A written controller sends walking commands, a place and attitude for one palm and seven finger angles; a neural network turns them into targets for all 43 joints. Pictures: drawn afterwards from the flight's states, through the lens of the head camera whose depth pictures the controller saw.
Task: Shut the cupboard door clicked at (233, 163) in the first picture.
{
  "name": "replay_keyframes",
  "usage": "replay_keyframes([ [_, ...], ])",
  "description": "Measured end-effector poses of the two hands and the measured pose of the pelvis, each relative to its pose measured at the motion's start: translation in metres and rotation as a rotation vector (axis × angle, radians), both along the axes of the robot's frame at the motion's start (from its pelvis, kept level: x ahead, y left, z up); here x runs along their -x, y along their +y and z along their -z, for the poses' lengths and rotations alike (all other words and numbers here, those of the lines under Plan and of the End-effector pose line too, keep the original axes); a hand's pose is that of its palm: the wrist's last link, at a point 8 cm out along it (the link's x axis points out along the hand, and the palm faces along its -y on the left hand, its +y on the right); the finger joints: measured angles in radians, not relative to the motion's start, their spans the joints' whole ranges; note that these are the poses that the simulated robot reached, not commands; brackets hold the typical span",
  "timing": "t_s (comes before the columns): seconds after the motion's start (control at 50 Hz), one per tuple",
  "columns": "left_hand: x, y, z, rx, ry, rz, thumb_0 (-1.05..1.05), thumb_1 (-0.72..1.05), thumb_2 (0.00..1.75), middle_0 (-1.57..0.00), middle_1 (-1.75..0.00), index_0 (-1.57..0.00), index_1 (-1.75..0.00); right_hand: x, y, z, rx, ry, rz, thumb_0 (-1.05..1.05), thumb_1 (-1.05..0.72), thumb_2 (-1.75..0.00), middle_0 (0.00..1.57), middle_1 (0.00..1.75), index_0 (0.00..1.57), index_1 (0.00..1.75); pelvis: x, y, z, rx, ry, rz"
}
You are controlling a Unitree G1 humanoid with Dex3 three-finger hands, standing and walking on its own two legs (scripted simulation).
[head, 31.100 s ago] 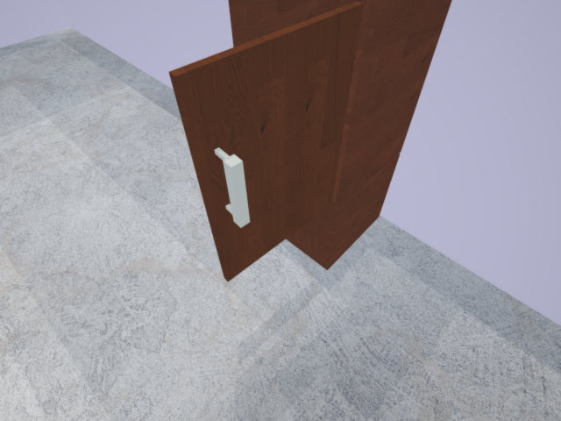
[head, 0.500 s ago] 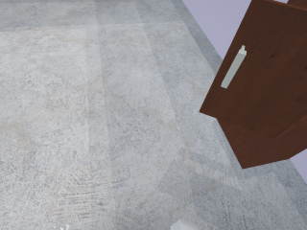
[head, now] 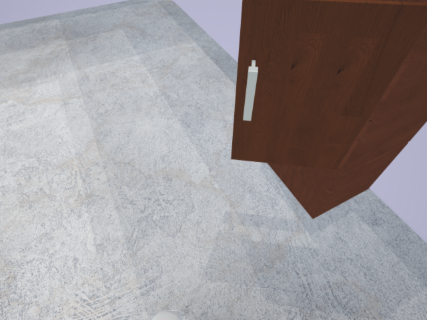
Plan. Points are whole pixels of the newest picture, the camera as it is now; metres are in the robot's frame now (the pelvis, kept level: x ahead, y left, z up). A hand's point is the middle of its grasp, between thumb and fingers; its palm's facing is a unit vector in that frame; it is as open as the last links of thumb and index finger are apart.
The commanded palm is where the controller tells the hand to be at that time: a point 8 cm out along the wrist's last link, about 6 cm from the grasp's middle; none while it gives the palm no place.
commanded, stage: turn to face it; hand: left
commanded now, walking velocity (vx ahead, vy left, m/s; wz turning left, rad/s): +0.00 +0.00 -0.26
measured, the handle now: (250, 91) +0.71 -0.07 +0.01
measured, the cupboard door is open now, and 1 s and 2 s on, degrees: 55 55 55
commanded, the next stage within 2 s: take the last steps up to it in 0.02 s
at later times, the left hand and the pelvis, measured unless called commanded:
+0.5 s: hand (133, 311) +0.16 +0.19 -0.16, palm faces -0.21 -0.96 -0.17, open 7.4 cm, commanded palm none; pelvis +0.05 +0.00 +0.01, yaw -11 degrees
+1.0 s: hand (191, 281) +0.24 +0.07 -0.20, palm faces -0.15 -0.98 -0.15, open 7.3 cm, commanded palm none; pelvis +0.19 -0.11 -0.02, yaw -11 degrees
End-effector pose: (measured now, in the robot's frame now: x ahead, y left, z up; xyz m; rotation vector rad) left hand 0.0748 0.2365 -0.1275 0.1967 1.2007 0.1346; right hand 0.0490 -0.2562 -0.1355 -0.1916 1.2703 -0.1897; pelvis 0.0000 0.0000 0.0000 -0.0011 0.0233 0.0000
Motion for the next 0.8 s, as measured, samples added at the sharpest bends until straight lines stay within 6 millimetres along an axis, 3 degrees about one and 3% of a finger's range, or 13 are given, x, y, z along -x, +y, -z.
replay_keyframes([
  [0.12, 0.007, 0.015, 0.022, 0.041, 0.054, -0.017, 0.0, 0.9, 0.9, -0.2, -0.3, -0.21, -0.3, -0.022, 0.023, -0.005, 0.026, -0.06, 0.001, 0.01, -0.9, -0.9, 0.2, 0.3, 0.2, 0.3, -0.011, 0.018, 0.008, 0.025, -0.005, 0.038],
  [0.18, 0.007, 0.027, 0.032, 0.049, 0.087, -0.016, 0.01, 0.9, 0.9, -0.2, -0.3, -0.2, -0.3, -0.023, 0.035, -0.009, 0.041, -0.076, -0.002, 0.0, -0.9, -0.9, 0.2, 0.3, 0.2, 0.3, -0.015, 0.026, 0.01, 0.022, -0.009, 0.062],
  [0.28, -0.004, 0.036, 0.024, 0.056, 0.12, 0.033, 0.01, 0.91, 0.9, -0.2, -0.29, -0.2, -0.3, -0.004, 0.045, -0.02, 0.044, -0.056, 0.035, 0.0, -0.9, -0.9, 0.2, 0.3, 0.21, 0.3, -0.022, 0.029, -0.001, 0.038, -0.008, 0.101],
  [0.38, -0.033, 0.033, 0.013, 0.054, 0.111, 0.094, 0.01, 0.91, 0.9, -0.2, -0.29, -0.2, -0.3, 0.03, 0.041, -0.024, 0.038, 0.013, 0.12, 0.0, -0.9, -0.9, 0.2, 0.3, 0.21, 0.3, -0.033, 0.025, -0.009, 0.045, -0.003, 0.143],
  [0.5, -0.093, 0.0, 0.007, 0.049, 0.076, 0.201, 0.01, 0.91, 0.9, -0.2, -0.29, -0.2, -0.3, 0.082, 0.025, -0.022, 0.023, 0.143, 0.248, 0.0, -0.9, -0.9, 0.2, 0.3, 0.21, 0.3, -0.051, 0.003, -0.009, 0.04, -0.003, 0.192],
  [0.58, -0.143, -0.04, 0.005, 0.046, 0.021, 0.274, 0.01, 0.91, 0.9, -0.2, -0.29, -0.2, -0.3, 0.108, 0.007, -0.014, -0.002, 0.241, 0.318, 0.0, -0.9, -0.9, 0.2, 0.3, 0.21, 0.3, -0.068, -0.022, -0.003, 0.028, -0.001, 0.21],
  [0.64, -0.178, -0.072, 0.008, 0.037, -0.051, 0.303, 0.01, 0.91, 0.9, -0.2, -0.29, -0.2, -0.3, 0.116, -0.012, -0.001, -0.029, 0.304, 0.345, 0.0, -0.9, -0.9, 0.2, 0.3, 0.21, 0.3, -0.084, -0.049, 0.01, 0.009, -0.002, 0.208],
  [0.7, -0.19, -0.096, 0.008, 0.035, -0.09, 0.285, 0.0, 0.91, 0.9, -0.2, -0.29, -0.2, -0.3, 0.098, -0.034, 0.007, -0.039, 0.335, 0.339, 0.01, -0.9, -0.9, 0.2, 0.3, 0.21, 0.3, -0.096, -0.065, 0.012, 0.022, -0.006, 0.202],
  [0.8, -0.176, -0.116, 0.009, 0.044, -0.01, 0.221, 0.0, 0.91, 0.9, -0.2, -0.29, -0.2, -0.3, 0.009, -0.07, 0.001, -0.018, 0.186, 0.276, 0.01, -0.9, -0.9, 0.2, 0.3, 0.2, 0.3, -0.125, -0.085, 0.001, 0.022, 0.001, 0.184],
])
